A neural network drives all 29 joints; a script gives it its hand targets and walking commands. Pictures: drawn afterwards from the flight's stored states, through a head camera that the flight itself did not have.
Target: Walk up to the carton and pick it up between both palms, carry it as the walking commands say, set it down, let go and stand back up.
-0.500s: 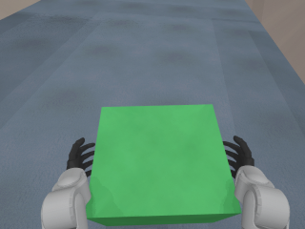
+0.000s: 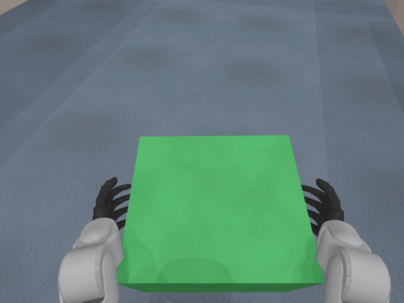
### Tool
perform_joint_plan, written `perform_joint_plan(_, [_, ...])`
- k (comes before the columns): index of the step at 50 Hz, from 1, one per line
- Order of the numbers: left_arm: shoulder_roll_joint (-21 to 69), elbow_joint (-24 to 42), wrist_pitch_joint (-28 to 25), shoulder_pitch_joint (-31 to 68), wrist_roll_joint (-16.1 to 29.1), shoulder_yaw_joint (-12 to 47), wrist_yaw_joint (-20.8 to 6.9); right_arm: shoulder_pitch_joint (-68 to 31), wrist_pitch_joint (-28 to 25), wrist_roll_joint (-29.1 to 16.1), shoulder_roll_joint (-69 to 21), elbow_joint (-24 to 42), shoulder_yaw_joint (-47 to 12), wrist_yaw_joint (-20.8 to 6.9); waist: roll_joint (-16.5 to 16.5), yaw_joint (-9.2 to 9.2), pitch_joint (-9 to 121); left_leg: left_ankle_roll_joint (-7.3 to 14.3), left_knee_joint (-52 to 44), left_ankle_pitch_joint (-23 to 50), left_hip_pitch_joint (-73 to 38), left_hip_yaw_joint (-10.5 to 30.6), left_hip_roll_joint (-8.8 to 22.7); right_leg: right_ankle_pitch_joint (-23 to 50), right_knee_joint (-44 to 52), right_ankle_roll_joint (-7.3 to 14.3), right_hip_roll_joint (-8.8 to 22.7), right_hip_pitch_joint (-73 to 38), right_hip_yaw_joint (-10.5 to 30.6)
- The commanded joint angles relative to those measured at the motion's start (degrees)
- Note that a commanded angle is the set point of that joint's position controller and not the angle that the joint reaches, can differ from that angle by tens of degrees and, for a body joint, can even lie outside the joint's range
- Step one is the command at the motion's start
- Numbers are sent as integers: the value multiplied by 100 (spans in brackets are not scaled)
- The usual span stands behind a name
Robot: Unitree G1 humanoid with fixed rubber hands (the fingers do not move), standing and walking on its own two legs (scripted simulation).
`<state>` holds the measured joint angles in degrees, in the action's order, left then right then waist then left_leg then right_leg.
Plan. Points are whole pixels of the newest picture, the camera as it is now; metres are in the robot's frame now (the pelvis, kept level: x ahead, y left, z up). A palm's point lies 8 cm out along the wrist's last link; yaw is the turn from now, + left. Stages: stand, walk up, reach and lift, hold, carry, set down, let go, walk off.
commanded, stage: carry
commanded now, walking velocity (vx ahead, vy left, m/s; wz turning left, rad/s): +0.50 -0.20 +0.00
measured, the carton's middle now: (214, 216) +0.30 +0.01 +0.00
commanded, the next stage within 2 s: none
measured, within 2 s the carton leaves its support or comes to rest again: neither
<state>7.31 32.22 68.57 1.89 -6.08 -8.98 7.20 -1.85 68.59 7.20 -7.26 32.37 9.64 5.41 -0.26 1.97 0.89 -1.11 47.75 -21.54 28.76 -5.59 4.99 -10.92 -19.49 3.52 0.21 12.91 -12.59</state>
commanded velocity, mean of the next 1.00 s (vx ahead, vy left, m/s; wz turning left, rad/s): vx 0.50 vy -0.20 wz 0.00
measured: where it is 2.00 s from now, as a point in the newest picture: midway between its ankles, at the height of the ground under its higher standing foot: (276, 150)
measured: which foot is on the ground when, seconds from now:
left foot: up 0.00-0.08, down 0.10-0.50, up 0.52-0.82, down 0.84-1.00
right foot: down 0.00-0.14, up 0.16-0.46, down 0.48-0.88, up 0.90-1.00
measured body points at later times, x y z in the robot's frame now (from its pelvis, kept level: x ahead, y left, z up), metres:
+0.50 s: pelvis +0.30 -0.10 -0.02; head +0.31 -0.10 +0.43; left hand +0.58 +0.07 +0.09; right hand +0.55 -0.30 +0.09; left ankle +0.17 +0.09 -0.74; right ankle +0.38 -0.23 -0.75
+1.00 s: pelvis +0.60 -0.19 +0.00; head +0.60 -0.17 +0.45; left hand +0.87 -0.02 +0.08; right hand +0.83 -0.39 +0.09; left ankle +0.60 -0.08 -0.74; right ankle +0.50 -0.29 -0.67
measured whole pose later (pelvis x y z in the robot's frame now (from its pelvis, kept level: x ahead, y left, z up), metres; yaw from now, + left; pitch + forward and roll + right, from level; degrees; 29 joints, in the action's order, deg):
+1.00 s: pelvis +0.60 -0.19 +0.00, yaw -4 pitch +4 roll -1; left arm 7.2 28.7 69.7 3.9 -7.4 -9.9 6.7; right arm -2.9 69.0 6.7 -7.3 28.7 10.2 6.1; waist 0.9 -2.0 4.3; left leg 0.4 20.4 -11.1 12.7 -11.6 4.9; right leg -21.4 -56.0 -0.9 0.9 21.8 -3.5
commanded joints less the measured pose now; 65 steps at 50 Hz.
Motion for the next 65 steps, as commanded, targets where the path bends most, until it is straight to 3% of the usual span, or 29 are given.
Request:
perform_joint_plan(1, [5059, 611, -4, 2595, 2488, 4810, -1499, -2385, -56, -2218, -4930, 409, -4561, -1294, 627, -99, 1408, 51, -1342, 512, -315, -75, 2, 122, 1073, 727, 1457, -1106, 1225])
perform_joint_plan(6, [4508, 357, 212, 2530, 2263, 4648, -1371, -2189, 123, -2157, -4402, 106, -4303, -1283, 0, -276, 1734, 159, -2711, 1031, -2987, -286, 14, 419, -472, 196, 651, -177, 282])
perform_joint_plan(7, [4454, 348, 286, 2691, 2250, 4660, -1362, -2145, 156, -2102, -4294, -14, -4188, -1275, -786, -423, 1717, 469, -3074, -120, -3592, 1076, 937, 333, -1575, -62, 397, 815, 153])
perform_joint_plan(8, [4435, 477, 348, 2798, 2288, 4698, -1356, -2120, 177, -2099, -4304, -82, -4144, -1259, -1848, -433, 1831, 1122, -3726, -423, -4126, 3217, 2123, -1033, -3005, -419, -2, 1954, 218])
perform_joint_plan(9, [4528, 417, 356, 2807, 2303, 4686, -1378, -2284, 179, -2182, -4469, -17, -4225, -1265, -1666, -361, 1735, 1361, -3943, 228, -4142, 3617, 2456, -1835, -3928, -408, 147, 2556, 939])
perform_joint_plan(11, [4806, 59, 334, 2619, 2216, 4562, -1429, -2650, 161, -2275, -4704, 112, -4382, -1290, -434, -339, 1354, 1175, -3919, 1186, -3695, 2557, 2226, -1182, -3968, -411, 513, 2649, 1528])
perform_joint_plan(12, [4942, 14, 289, 2636, 2192, 4536, -1437, -2781, 143, -2347, -4811, 174, -4436, -1310, -327, -371, 1177, 987, -3904, 1780, -3628, 1899, 2015, -1115, -3426, -435, 617, 2630, 1510])
perform_joint_plan(16, [5089, -96, 133, 2431, 2027, 4459, -1306, -2778, 108, -2505, -4788, 312, -4433, -1400, -854, -358, 1082, 582, -3729, 3077, -3437, 523, 1464, -818, -1977, -372, 322, 1979, 836])
perform_joint_plan(20, [4948, 137, 143, 2545, 2045, 4462, -1219, -2658, 123, -2503, -4613, 415, -4373, -1421, -1385, -364, 1284, 234, -3398, 3562, -3204, -108, 1170, 174, -1010, -357, 149, 1097, 294])
perform_joint_plan(22, [4852, 156, 184, 2611, 2039, 4431, -1217, -2648, 155, -2472, -4486, 463, -4377, -1405, -1339, -335, 1480, 48, -2801, 3588, -2997, -404, 1020, 411, -605, -312, 88, 316, 49])
perform_joint_plan(24, [4763, 55, 254, 2537, 2047, 4361, -1242, -2600, 219, -2392, -4359, 449, -4396, -1359, -675, -213, 1771, -167, -1344, 2953, -2215, -732, 580, 147, -315, -227, -101, -1135, -284])
perform_joint_plan(25, [4673, -52, 292, 2377, 2030, 4271, -1259, -2689, 269, -2337, -4284, 394, -4410, -1340, 39, 72, 1673, -272, -202, 2087, -1158, -775, 323, -584, 32, -53, 556, -1751, 540])
perform_joint_plan(26, [4613, -146, 304, 2264, 2084, 4246, -1252, -2730, 329, -2323, -4166, 494, -4441, -1329, 1920, 89, 1642, -365, 1336, -429, 759, -838, -320, -274, 726, 654, 1940, -2504, 3069])
perform_joint_plan(27, [4780, -15, 275, 2369, 2236, 4269, -1284, -2852, 349, -2420, -4368, 465, -4625, -1342, 2122, -1, 1824, -157, 2204, -1139, 1144, 104, -290, 683, 624, 1174, 2197, -2453, 3322])
perform_joint_plan(30, [5460, 290, 92, 2714, 2407, 4480, -1442, -2785, 163, -2454, -5164, 402, -4712, -1355, 866, -95, 1839, 5, 1421, -154, 864, 500, 318, 994, 525, 738, 1664, -2218, 2103])
perform_joint_plan(35, [5305, 526, -55, 2725, 2558, 4776, -1546, -2491, -96, -2266, -5137, 423, -4627, -1274, 602, -96, 1459, -2, -680, 185, 414, 61, 63, 1045, 865, 809, 1576, -1858, 1517])
perform_joint_plan(42, [4569, 306, 156, 2619, 2344, 4649, -1422, -2207, 64, -2144, -4500, 80, -4304, -1231, 344, -295, 1760, 219, -2501, 1223, -2757, -557, -230, 2438, -628, 105, 745, -818, 278])
perform_joint_plan(43, [4526, 305, 217, 2802, 2339, 4669, -1415, -2197, 86, -2119, -4426, -18, -4195, -1223, -196, -464, 1858, 480, -2615, 494, -3513, 362, 428, 2293, -1638, -116, 572, 54, 197])
perform_joint_plan(44, [4509, 439, 267, 2887, 2360, 4691, -1408, -2209, 101, -2108, -4409, -97, -4145, -1219, -1485, -497, 2116, 1148, -3310, 81, -4118, 2675, 1786, 757, -3423, -520, 122, 1225, 157])
perform_joint_plan(45, [4590, 396, 283, 2891, 2363, 4686, -1423, -2363, 108, -2182, -4554, -85, -4212, -1220, -1810, -376, 1917, 1522, -3839, 877, -4176, 3739, 2422, -1700, -4508, -576, -89, 2256, 763])
perform_joint_plan(47, [4909, -16, 257, 2625, 2242, 4545, -1460, -2689, 98, -2307, -4813, 59, -4398, -1274, -416, -340, 1560, 1291, -3730, 1856, -3649, 2604, 2205, -1161, -4649, -475, 455, 2391, 1616])
perform_joint_plan(48, [5021, -62, 211, 2612, 2201, 4490, -1465, -2810, 87, -2383, -4922, 104, -4469, -1305, -235, -370, 1299, 1034, -3718, 2135, -3518, 1919, 1978, -1005, -4040, -488, 614, 2441, 1649])
perform_joint_plan(53, [5131, -143, 54, 2403, 2016, 4409, -1297, -2817, 52, -2548, -4805, 320, -4475, -1425, -931, -342, 1033, 509, -3628, 3232, -3097, 294, 1345, -613, -1774, -394, 250, 1639, 694])
perform_joint_plan(57, [4938, 104, 107, 2597, 2065, 4444, -1215, -2618, 88, -2507, -4586, 399, -4366, -1411, -1452, -370, 1409, 148, -3079, 3984, -3154, -237, 1106, 486, -859, -372, 136, 754, 239])
perform_joint_plan(60, [4766, -15, 215, 2528, 2053, 4340, -1240, -2541, 196, -2382, -4351, 371, -4355, -1350, -676, -193, 1827, -159, -1309, 3000, -2197, -716, 560, 314, -407, -258, -90, -1156, -295])
perform_joint_plan(61, [4679, -135, 259, 2376, 2030, 4240, -1265, -2646, 250, -2322, -4271, 303, -4370, -1332, 5, 104, 1718, -246, -208, 2019, -1110, -713, 307, -459, -125, -86, 503, -1767, 477])
perform_joint_plan(62, [4616, -251, 275, 2265, 2069, 4198, -1263, -2706, 318, -2306, -4159, 374, -4398, -1326, 1827, 122, 1611, -347, 1371, -406, 766, -776, -351, -267, 614, 610, 1850, -2435, 3001])
perform_joint_plan(63, [4766, -141, 250, 2350, 2216, 4212, -1295, -2827, 346, -2396, -4341, 374, -4591, -1337, 2191, -7, 1802, -152, 2305, -1137, 1206, 109, -353, 514, 635, 1157, 2217, -2375, 3488])
perform_joint_plan(65, [5264, 18, 158, 2592, 2358, 4342, -1410, -2763, 251, -2427, -4962, 263, -4653, -1325, 1082, -90, 1895, 15, 2073, -375, 1041, 572, 185, 1097, 410, 861, 1822, -2208, 2501])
